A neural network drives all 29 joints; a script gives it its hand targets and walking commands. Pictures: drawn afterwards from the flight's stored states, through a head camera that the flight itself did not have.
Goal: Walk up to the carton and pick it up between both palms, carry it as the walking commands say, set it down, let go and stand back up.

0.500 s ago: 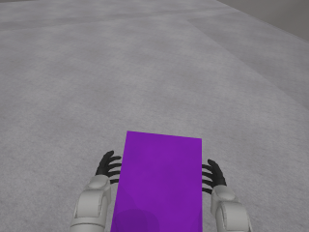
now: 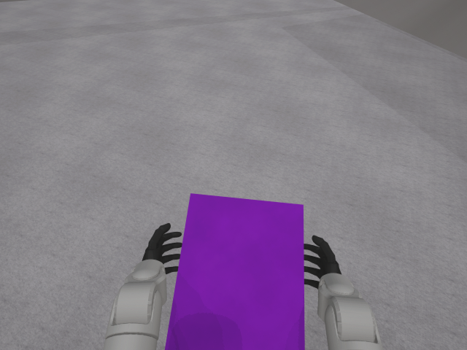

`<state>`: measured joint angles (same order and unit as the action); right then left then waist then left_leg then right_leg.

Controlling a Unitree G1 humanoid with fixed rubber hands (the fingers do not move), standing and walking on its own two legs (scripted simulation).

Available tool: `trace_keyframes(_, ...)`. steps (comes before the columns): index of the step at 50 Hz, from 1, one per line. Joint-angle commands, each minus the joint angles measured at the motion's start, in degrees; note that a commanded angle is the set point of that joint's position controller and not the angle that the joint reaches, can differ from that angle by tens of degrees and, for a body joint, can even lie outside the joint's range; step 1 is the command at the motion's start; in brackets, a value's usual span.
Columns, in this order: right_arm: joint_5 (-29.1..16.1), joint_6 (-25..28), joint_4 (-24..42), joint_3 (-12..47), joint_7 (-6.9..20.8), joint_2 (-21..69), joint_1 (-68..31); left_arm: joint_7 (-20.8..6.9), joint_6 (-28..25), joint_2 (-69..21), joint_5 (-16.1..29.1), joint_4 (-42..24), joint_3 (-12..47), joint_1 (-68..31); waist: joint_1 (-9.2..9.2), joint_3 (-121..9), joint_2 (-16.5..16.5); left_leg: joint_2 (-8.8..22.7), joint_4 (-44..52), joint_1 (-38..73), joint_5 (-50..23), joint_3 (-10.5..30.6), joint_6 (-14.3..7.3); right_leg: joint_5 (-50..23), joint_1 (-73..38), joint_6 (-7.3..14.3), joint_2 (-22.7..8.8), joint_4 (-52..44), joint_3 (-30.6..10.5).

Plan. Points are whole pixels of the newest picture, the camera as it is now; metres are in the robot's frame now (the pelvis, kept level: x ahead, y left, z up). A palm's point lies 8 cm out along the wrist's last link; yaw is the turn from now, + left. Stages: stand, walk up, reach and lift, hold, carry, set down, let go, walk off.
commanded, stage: carry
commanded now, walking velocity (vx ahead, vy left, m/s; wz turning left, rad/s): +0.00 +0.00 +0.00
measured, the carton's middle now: (237, 277) +0.31 +0.00 -0.07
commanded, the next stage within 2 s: hold in 0.50 s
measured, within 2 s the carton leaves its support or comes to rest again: neither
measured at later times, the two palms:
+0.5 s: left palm (154, 268) +0.27 +0.15 +0.03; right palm (330, 284) +0.26 -0.15 +0.01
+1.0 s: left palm (156, 238) +0.31 +0.14 +0.07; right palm (333, 253) +0.29 -0.15 +0.06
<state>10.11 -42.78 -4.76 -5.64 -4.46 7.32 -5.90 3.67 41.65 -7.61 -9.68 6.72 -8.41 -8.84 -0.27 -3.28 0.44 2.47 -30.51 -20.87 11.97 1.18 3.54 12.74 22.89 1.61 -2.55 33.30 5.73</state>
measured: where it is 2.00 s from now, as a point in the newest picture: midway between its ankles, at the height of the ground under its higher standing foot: outside the picture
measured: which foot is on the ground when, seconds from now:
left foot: down 0.00-1.00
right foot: down 0.00-1.00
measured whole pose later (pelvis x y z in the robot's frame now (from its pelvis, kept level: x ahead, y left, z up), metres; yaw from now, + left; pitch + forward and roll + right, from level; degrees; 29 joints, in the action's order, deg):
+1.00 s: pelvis +0.01 +0.01 +0.01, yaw -2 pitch -8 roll +0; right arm 15.1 -43.3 -22.7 -14.1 -8.1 9.6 -18.4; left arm 0.2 40.1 -9.8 -17.2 24.7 -18.9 -20.1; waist -0.7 -4.3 0.6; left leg 0.9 -28.5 -6.3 14.4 5.3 2.6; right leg 12.4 7.6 0.8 -0.1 28.0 2.7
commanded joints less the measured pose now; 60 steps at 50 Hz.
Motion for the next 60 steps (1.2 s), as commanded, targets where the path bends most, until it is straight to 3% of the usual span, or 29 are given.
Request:
trace_keyframes(1,-15.1,4.1,10.4,34.6,15.6,49.2,-32.7,-14.9,-2.9,-48.8,15.8,-9.6,35.7,-27.8,0.15,-21.4,-1.0,3.6,4.3,7.1,-3.0,1.3,-3.7,-3.9,-10.5,0.4,-7.7,-8.0,-6.5)
trace_keyframes(3,-15.4,4.5,12.2,35.5,15.6,49.5,-33.7,-15.1,-3.1,-49.0,16.4,-10.6,36.0,-28.5,0.11,-20.6,-2.0,3.7,3.9,6.6,-2.5,1.1,-3.6,-4.5,-10.5,0.6,-7.8,-8.1,-6.8)
trace_keyframes(4,-15.5,4.5,12.0,35.1,15.6,49.6,-33.2,-15.0,-3.0,-49.3,16.6,-10.9,36.3,-28.3,0.13,-21.2,-0.3,3.5,4.2,6.6,-2.6,1.5,-3.8,-4.1,-10.9,0.4,-7.8,-7.6,-6.3)
trace_keyframes(7,-14.8,4.2,10.2,33.8,15.7,48.1,-33.5,-14.9,-2.7,-48.1,15.4,-9.0,35.1,-28.6,0.20,-19.2,0.1,3.7,5.6,5.4,-1.6,2.0,-4.1,-0.4,-9.6,0.1,-7.2,-7.8,-6.1)
trace_keyframes(9,-15.2,4.2,11.0,34.9,15.6,49.3,-33.7,-15.0,-2.8,-49.2,16.0,-9.4,35.4,-28.3,0.12,-19.6,-1.1,3.6,5.1,5.7,-0.7,1.5,-3.9,0.2,-9.5,0.3,-7.5,-8.5,-6.6)
trace_keyframes(10,-14.8,4.1,10.5,34.8,15.6,49.0,-33.8,-15.1,-2.6,-49.1,15.8,-8.1,34.9,-27.6,0.11,-19.6,-2.2,3.4,4.5,5.6,-0.8,1.3,-3.9,-0.2,-9.5,0.3,-7.8,-9.0,-7.0)
trace_keyframes(16,-15.5,4.2,10.7,34.8,15.6,49.5,-34.0,-14.8,-2.9,-49.3,15.7,-9.4,35.3,-28.8,0.11,-21.2,-0.7,3.9,4.4,6.2,-3.6,1.6,-3.8,-4.6,-10.6,0.5,-7.6,-7.3,-6.3)
trace_keyframes(18,-15.5,4.2,11.6,35.3,15.6,49.3,-33.7,-14.9,-2.7,-49.2,15.8,-9.2,35.2,-27.9,0.09,-20.7,-1.7,4.0,4.8,6.4,-2.6,1.8,-3.9,-2.7,-10.5,0.3,-7.4,-7.6,-6.2)
trace_keyframes(19,-14.8,4.0,10.3,34.2,15.6,48.9,-32.6,-14.9,-2.7,-49.3,15.8,-8.9,35.4,-28.1,0.04,-20.6,0.1,3.7,4.6,6.2,-2.0,1.3,-3.8,-2.4,-10.0,0.4,-7.6,-7.7,-6.5)
trace_keyframes(25,-15.6,4.3,12.1,35.2,15.6,48.4,-33.6,-14.9,-2.7,-49.1,15.5,-8.2,35.0,-26.3,0.03,-20.4,-1.2,4.1,4.5,6.2,-3.4,1.6,-3.8,-5.1,-10.0,0.5,-7.4,-6.8,-6.2)
trace_keyframes(26,-13.8,4.8,5.7,33.0,14.6,49.1,-38.4,-16.2,-4.8,-44.4,16.1,-3.0,32.6,-39.3,0.07,-21.6,-1.8,-6.5,3.8,8.0,1.0,3.2,-5.1,-0.8,-21.7,-0.4,5.0,-8.1,-9.8)
trace_keyframes(28,-15.4,6.5,10.0,34.3,14.6,49.2,-41.1,-17.2,-6.2,-47.4,17.0,-4.8,35.3,-40.5,-1.63,-22.8,-0.1,-6.0,3.8,8.0,0.7,4.3,-5.1,-1.7,-21.9,-0.2,4.5,-7.4,-10.5)
trace_keyframes(30,-16.1,6.0,9.5,34.5,14.9,51.6,-48.1,-17.5,-6.3,-49.1,15.3,-1.7,33.0,-43.7,-0.23,-23.6,-1.2,-5.9,3.3,6.8,2.1,4.6,-5.6,-0.4,-23.8,-0.6,4.3,-6.6,-10.7)
trace_keyframes(34,-14.9,4.8,-0.8,31.2,16.2,56.4,-55.4,-18.4,-5.5,-49.9,11.7,6.6,26.9,-48.9,0.48,-20.3,-1.4,-5.5,3.8,5.0,7.4,4.7,-5.8,3.3,-22.4,-1.1,3.7,-6.3,-10.6)
trace_keyframes(37,-14.5,4.8,-6.7,29.5,17.5,60.3,-58.1,-19.4,-4.8,-52.0,10.3,12.8,23.2,-49.6,2.13,-19.5,-1.1,-5.2,4.9,4.0,6.0,4.1,-5.5,0.9,-23.6,-2.1,3.5,-6.9,-10.0)
trace_keyframes(38,-14.0,4.4,-8.0,28.8,17.7,61.5,-58.4,-19.8,-4.6,-52.9,10.3,14.2,22.1,-49.7,1.74,-19.8,-3.3,-5.3,5.0,4.6,4.7,4.1,-5.7,0.3,-23.6,-2.3,3.6,-7.5,-10.0)
trace_keyframes(40,-12.7,4.2,-9.8,26.5,17.8,62.3,-55.8,-20.7,-3.7,-54.8,9.7,17.2,21.1,-48.0,1.29,-18.8,-0.4,-5.9,5.1,7.1,0.1,3.8,-5.1,-3.1,-22.9,-2.2,3.0,-9.0,-10.6)
trace_keyframes(43,-11.0,3.8,-12.9,22.7,18.0,62.5,-54.4,-22.0,-2.9,-54.7,9.1,20.3,18.8,-46.9,0.57,-14.1,-2.2,-6.2,5.7,8.4,-1.7,3.9,-5.0,-2.9,-21.5,-2.4,2.6,-11.7,-11.0)
trace_keyframes(44,-10.7,3.4,-14.7,21.4,18.2,62.1,-52.3,-22.0,-2.4,-54.7,8.7,20.9,18.8,-45.7,0.04,-11.7,-1.0,-6.5,6.4,9.4,-2.6,3.7,-4.7,-4.0,-20.7,-2.3,2.6,-12.4,-10.9)
trace_keyframes(46,-10.7,3.7,-12.4,21.1,18.1,62.4,-53.2,-22.6,-2.8,-55.9,9.5,19.6,19.4,-46.4,-1.08,-12.2,-2.5,-6.2,6.7,10.8,-3.9,4.1,-4.7,-4.9,-20.7,-2.1,2.9,-12.8,-10.5)
trace_keyframes(47,-10.9,3.5,-12.1,21.4,18.2,62.3,-53.2,-22.6,-2.8,-55.4,9.6,18.4,19.7,-46.4,-0.69,-12.5,-3.3,-6.2,7.0,11.4,-4.2,4.1,-4.8,-4.8,-21.1,-2.2,3.1,-13.2,-10.3)
trace_keyframes(48,-10.4,3.2,-12.7,20.7,18.1,62.0,-52.3,-22.5,-2.6,-55.9,9.5,17.6,20.5,-46.8,-1.56,-11.3,-1.7,-6.1,7.6,10.8,-3.7,4.4,-4.7,-5.0,-21.5,-2.0,3.3,-12.8,-10.2)
trace_keyframes(49,-10.9,3.3,-13.5,20.7,18.4,61.9,-51.6,-22.2,-2.7,-55.5,9.4,15.7,21.0,-47.7,-1.07,-11.7,0.6,-6.3,7.9,11.3,-2.6,4.5,-4.2,-4.3,-21.2,-1.4,3.1,-12.7,-10.2)
trace_keyframes(50,-11.3,3.2,-12.6,21.3,18.3,62.0,-51.5,-22.2,-2.6,-55.2,9.1,16.0,20.7,-46.0,-0.44,-9.8,-2.6,-6.2,7.9,10.7,-3.1,4.4,-4.6,-4.4,-21.5,-1.8,3.2,-13.0,-10.1)
trace_keyframes(51,-12.0,3.6,-10.8,22.0,18.4,62.3,-52.6,-22.3,-2.8,-56.2,10.2,13.8,22.6,-47.9,-1.59,-11.3,-0.9,-6.2,8.0,10.7,-2.7,4.5,-4.3,-4.8,-22.1,-1.5,3.4,-12.8,-10.1)
trace_keyframes(54,-13.4,3.8,-8.3,24.1,18.6,62.0,-53.7,-21.5,-3.2,-57.0,10.7,10.5,25.0,-48.6,-1.76,-13.5,0.5,-5.9,8.8,11.5,-3.2,5.0,-4.1,-6.6,-23.9,-1.3,4.2,-11.4,-9.3)
trace_keyframes(55,-14.5,4.0,-6.7,25.7,18.9,61.9,-54.1,-21.1,-3.3,-56.8,10.5,9.3,25.1,-47.6,-0.62,-14.4,1.2,-5.8,9.1,11.3,-4.4,5.1,-3.9,-8.0,-24.8,-1.5,4.5,-10.9,-9.0)
trace_keyframes(56,-14.1,3.9,-7.7,25.1,18.9,61.6,-53.3,-20.9,-3.5,-56.6,10.6,9.2,25.2,-47.9,-1.11,-14.2,-0.4,-5.5,9.4,10.7,-3.6,5.4,-4.2,-7.6,-25.4,-1.7,4.7,-10.7,-8.8)
trace_keyframes(60,-15.4,4.5,-4.7,26.4,19.3,60.9,-53.7,-20.4,-3.6,-58.7,11.3,8.5,27.3,-47.2,-1.28,-17.6,1.9,-5.6,9.8,11.5,-5.8,5.5,-3.4,-9.6,-26.8,-1.7,5.5,-9.7,-8.4)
